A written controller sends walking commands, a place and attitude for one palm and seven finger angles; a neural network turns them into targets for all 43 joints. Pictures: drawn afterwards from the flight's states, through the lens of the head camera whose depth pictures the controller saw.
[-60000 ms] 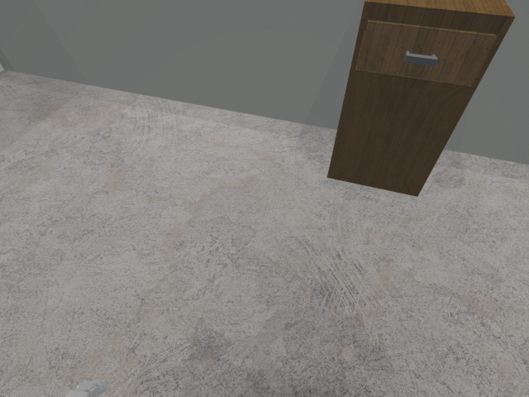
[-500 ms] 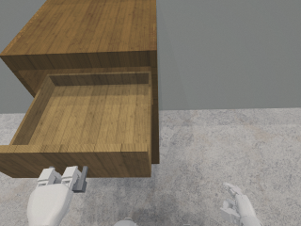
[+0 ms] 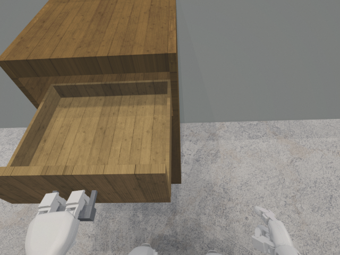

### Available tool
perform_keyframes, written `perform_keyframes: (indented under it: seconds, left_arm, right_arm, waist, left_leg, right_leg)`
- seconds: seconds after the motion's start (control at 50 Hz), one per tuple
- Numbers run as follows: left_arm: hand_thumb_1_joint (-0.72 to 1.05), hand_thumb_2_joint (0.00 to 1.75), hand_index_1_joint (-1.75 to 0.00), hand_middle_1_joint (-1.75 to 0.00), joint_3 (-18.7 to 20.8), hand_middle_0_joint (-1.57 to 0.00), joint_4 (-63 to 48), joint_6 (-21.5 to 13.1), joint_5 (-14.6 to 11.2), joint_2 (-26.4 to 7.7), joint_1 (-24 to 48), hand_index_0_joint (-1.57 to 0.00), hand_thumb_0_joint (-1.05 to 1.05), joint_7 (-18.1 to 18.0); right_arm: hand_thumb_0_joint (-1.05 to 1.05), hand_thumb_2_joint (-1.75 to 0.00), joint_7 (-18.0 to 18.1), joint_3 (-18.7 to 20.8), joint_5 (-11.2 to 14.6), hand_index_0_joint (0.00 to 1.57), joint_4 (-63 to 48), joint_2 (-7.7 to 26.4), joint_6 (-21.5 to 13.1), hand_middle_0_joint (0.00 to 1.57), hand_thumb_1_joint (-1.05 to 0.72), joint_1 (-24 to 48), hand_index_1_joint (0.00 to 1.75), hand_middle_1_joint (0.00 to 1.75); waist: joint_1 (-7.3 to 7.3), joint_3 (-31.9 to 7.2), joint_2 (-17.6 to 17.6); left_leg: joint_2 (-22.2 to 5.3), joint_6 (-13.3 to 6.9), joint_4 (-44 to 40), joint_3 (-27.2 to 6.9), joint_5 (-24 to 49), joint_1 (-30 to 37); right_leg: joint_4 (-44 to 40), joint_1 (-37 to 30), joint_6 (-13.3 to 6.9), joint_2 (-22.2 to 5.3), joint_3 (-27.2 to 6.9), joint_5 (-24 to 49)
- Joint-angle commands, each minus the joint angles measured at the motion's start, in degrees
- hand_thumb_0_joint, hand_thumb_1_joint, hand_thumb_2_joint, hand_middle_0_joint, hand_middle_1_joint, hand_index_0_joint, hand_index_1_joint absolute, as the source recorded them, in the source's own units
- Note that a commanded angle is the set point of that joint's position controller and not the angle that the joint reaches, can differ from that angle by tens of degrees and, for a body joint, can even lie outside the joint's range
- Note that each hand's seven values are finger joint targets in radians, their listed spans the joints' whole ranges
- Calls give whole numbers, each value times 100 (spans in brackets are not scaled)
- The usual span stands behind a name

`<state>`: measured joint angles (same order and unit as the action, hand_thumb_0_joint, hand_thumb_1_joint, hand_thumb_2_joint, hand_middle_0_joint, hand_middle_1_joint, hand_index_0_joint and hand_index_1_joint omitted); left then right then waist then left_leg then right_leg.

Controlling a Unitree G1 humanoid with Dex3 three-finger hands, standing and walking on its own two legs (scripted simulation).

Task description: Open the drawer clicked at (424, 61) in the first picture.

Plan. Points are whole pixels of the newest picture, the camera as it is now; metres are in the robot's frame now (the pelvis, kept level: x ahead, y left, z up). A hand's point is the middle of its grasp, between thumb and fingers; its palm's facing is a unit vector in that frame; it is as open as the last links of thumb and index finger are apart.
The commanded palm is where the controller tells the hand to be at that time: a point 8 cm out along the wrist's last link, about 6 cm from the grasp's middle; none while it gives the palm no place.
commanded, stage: open the thumb to release the handle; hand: left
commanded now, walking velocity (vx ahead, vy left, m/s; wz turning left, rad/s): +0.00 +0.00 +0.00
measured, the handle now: (71, 203) +0.22 +0.24 +0.01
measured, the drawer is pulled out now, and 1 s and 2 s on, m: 0.30 0.30 0.30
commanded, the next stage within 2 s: lift the hand off the handle in 0.34 s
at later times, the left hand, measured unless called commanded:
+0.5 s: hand (69, 233) +0.17 +0.23 +0.00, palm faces -0.03 -0.09 -1.00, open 13.5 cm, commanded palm +0.15 +0.24 +0.05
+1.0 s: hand (64, 226) +0.18 +0.24 +0.03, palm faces +0.01 -0.09 -1.00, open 13.6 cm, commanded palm +0.15 +0.24 +0.09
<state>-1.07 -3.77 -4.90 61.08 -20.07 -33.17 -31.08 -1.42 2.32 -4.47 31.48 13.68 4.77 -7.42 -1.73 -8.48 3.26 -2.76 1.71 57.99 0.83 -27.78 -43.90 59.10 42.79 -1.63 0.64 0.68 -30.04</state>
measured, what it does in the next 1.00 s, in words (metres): stands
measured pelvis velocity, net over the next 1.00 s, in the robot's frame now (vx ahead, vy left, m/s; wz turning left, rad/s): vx -0.01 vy -0.01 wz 0.02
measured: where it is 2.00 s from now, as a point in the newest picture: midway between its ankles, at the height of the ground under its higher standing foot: outside the picture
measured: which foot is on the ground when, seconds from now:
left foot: down 0.00-1.00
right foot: down 0.00-1.00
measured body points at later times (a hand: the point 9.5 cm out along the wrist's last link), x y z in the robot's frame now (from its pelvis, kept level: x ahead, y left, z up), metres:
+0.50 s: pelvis -0.01 +0.00 +0.01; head +0.04 -0.03 +0.45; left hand +0.16 +0.23 +0.05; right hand +0.19 -0.23 -0.10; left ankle +0.00 +0.14 -0.67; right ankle -0.01 -0.10 -0.67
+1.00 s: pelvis -0.01 -0.01 +0.02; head +0.02 -0.04 +0.47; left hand +0.17 +0.24 +0.08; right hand +0.18 -0.23 -0.09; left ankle +0.00 +0.14 -0.67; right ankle -0.01 -0.10 -0.67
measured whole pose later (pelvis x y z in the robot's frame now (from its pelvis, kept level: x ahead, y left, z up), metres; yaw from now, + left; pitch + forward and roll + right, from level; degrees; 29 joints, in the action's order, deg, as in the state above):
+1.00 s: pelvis -0.01 -0.01 +0.02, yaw +1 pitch +9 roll +0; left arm -2.0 -1.0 -2.1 58.2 -20.8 -25.6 -25.9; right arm 1.8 0.7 -2.5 33.1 12.6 3.7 -8.1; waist -2.0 -6.9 4.3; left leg -2.5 1.9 51.4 -0.5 -23.5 -37.4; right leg 52.4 35.8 -2.0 0.6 2.0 -26.2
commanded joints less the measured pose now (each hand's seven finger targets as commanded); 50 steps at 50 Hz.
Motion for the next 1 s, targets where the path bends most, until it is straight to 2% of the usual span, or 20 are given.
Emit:
perform_keyframes:
  seconds: [0.0, 0.02, 0.1, 0.16, 0.22, 0.26, 0.4, 0.42, 0.44, 0.48, 0.52, 0.66, 0.7, 0.72, 0.76, 0.8, 0.86, 0.9, 0.96, 0.98]
  left_arm:
    - [27, 63, -128, -128, 742, -35, -927, 283, -87, -800, -416, -35, 0, -340]
    - [20, 60, -127, -127, 724, -35, -925, 306, -74, -822, -224, -35, 0, -322]
    - [-8, 48, -124, -124, 755, -33, -819, 376, -77, -887, -248, -33, 0, -245]
    - [-29, 39, -122, -122, 729, -32, -739, 388, -94, -891, -124, -32, 0, -177]
    - [-50, 30, -120, -120, 691, -30, -666, 361, -91, -858, 7, -30, 0, -135]
    - [-50, 30, -120, -120, 687, -30, -688, 310, -84, -866, 13, -30, 0, -118]
    - [-50, 30, -120, -120, 842, -30, -573, 227, -115, -938, -104, -30, 0, -109]
    - [-50, 30, -120, -120, 657, -30, -548, 212, -87, -793, 92, -30, 0, -103]
    - [-50, 30, -120, -120, 723, -30, -600, 193, -96, -853, 135, -30, 0, -117]
    - [-50, 30, -120, -120, 701, -30, -559, 208, -43, -846, 481, -30, 0, -150]
    - [-50, 30, -120, -120, 767, -30, -501, 232, -29, -916, 482, -30, 0, -194]
    - [-50, 30, -120, -120, 653, -30, -310, 371, -40, -905, 1005, -30, 0, -152]
    - [-50, 30, -120, -120, 700, -30, -281, 389, -13, -979, 1175, -30, 0, -135]
    - [-50, 30, -120, -120, 606, -30, -198, 402, -19, -900, 1279, -30, 0, -117]
    - [-50, 30, -120, -120, 674, -30, -577, 377, -72, -1022, 1284, -30, 0, -87]
    - [-50, 30, -120, -120, 725, -30, -712, 414, -148, -1101, 1264, -30, 0, -36]
    - [-50, 30, -120, -120, 721, -30, -768, 393, -222, -1123, 1393, -30, 0, 82]
    - [-50, 30, -120, -120, 887, -30, -978, 338, -272, -1264, 1142, -30, 0, 121]
    - [-50, 30, -120, -120, 781, -30, -1043, 310, -368, -1116, 802, -30, 0, 215]
    - [-50, 30, -120, -120, 886, -30, -1021, 328, -397, -1195, 829, -30, 0, 240]
  right_arm:
    - [0, -90, 33, 162, 54, 20, -937, 514, -241, 20, -90, 522, 30, 30]
    - [0, -90, 54, 161, 74, 20, -920, 517, -235, 20, -90, 526, 30, 30]
    - [0, -90, 105, 112, 98, 20, -921, 500, -230, 20, -90, 561, 30, 30]
    - [0, -90, 131, 101, 120, 20, -922, 493, -230, 20, -90, 556, 30, 30]
    - [0, -90, 165, 81, 115, 20, -918, 480, -241, 20, -90, 541, 30, 30]
    - [0, -90, 154, 88, 117, 20, -917, 477, -257, 20, -90, 545, 30, 30]
    - [0, -90, 147, 88, 114, 20, -887, 468, -258, 20, -90, 550, 30, 30]
    - [0, -90, 137, 91, 106, 20, -878, 473, -264, 20, -90, 563, 30, 30]
    - [0, -90, 131, 108, 103, 20, -897, 483, -266, 20, -90, 544, 30, 30]
    - [0, -90, 144, 116, 94, 20, -861, 499, -261, 20, -90, 558, 30, 30]
    - [0, -90, 160, 130, 104, 20, -843, 496, -273, 20, -90, 525, 30, 30]
    - [0, -90, 247, 116, 140, 20, -758, 507, -283, 20, -90, 556, 30, 30]
    - [0, -90, 279, 107, 145, 20, -728, 504, -292, 20, -90, 556, 30, 30]
    - [0, -90, 287, 103, 150, 20, -710, 499, -298, 20, -90, 542, 30, 30]
    - [0, -90, 302, 109, 167, 20, -774, 493, -314, 20, -90, 561, 30, 30]
    - [0, -90, 338, 78, 183, 20, -777, 477, -326, 20, -90, 589, 30, 30]
    - [0, -90, 381, 50, 199, 20, -763, 464, -363, 20, -90, 630, 30, 30]
    - [0, -90, 384, 45, 203, 20, -781, 442, -389, 20, -90, 622, 30, 30]
    - [0, -90, 328, 47, 219, 20, -806, 446, -411, 20, -90, 643, 30, 30]
    - [0, -90, 326, 41, 235, 20, -782, 456, -406, 20, -90, 680, 30, 30]
  waist:
    - [-132, -1201, -262]
    - [-95, -1099, -290]
    - [-154, -1084, -281]
    - [-122, -847, -319]
    - [-121, -869, -318]
    - [-137, -868, -202]
    - [-177, -876, -266]
    - [-101, -789, -228]
    - [-124, -852, -186]
    - [-52, -837, -251]
    - [-85, -944, -162]
    - [-10, -902, -374]
    - [-33, -935, -200]
    - [14, -864, -330]
    - [-56, -1061, -160]
    - [-61, -1057, -161]
    - [-36, -817, -232]
    - [-156, -1025, -48]
    - [-114, -737, -136]
    - [-102, -692, -180]
  left_leg:
    - [380, -297, -577, 38, 1734, 1097]
    - [375, -305, -599, 36, 1630, 1068]
    - [388, -310, -691, 73, 1549, 1087]
    - [381, -320, -755, 64, 1337, 1052]
    - [392, -325, -788, 70, 1277, 1050]
    - [385, -325, -802, 71, 1269, 1095]
    - [400, -319, -796, 79, 1318, 1037]
    - [390, -319, -780, 59, 1279, 998]
    - [393, -316, -771, 58, 1224, 996]
    - [365, -322, -766, 37, 1210, 1042]
    - [382, -320, -758, 59, 1156, 1056]
    - [409, -338, -790, 65, 1028, 971]
    - [399, -330, -833, 65, 1021, 1057]
    - [395, -339, -845, 63, 972, 1045]
    - [401, -342, -932, 67, 1005, 1234]
    - [406, -356, -988, 81, 1051, 1331]
    - [400, -364, -1099, 75, 988, 1357]
    - [404, -347, -1192, 88, 1127, 1514]
    - [385, -344, -1278, 79, 1201, 1554]
    - [364, -339, -1330, 64, 1225, 1594]
  right_leg:
    - [-954, -626, -92, 50, 36, 2676]
    - [-999, -597, -87, 51, 37, 2607]
    - [-1106, -729, -81, 43, 12, 2542]
    - [-1228, -676, -70, 51, 47, 2255]
    - [-1270, -718, -67, 42, 25, 2194]
    - [-1296, -692, -77, 44, 28, 2126]
    - [-1300, -794, -80, 30, -24, 2306]
    - [-1276, -669, -82, 36, -8, 2245]
    - [-1275, -652, -79, 32, 13, 2121]
    - [-1293, -532, -89, 41, 5, 2004]
    - [-1276, -548, -85, 46, 17, 1931]
    - [-1408, -637, -39, 11, -24, 1902]
    - [-1420, -611, -51, 16, -22, 1798]
    - [-1454, -595, -39, 12, -1, 1734]
    - [-1522, -743, -52, 10, -2, 1665]
    - [-1629, -869, -39, -9, -29, 1724]
    - [-1805, -920, -15, -30, -70, 1663]
    - [-1811, -1136, -39, -38, -83, 1775]
    - [-1923, -1165, -24, -44, -54, 1910]
    - [-1977, -1200, -33, -47, -80, 1918]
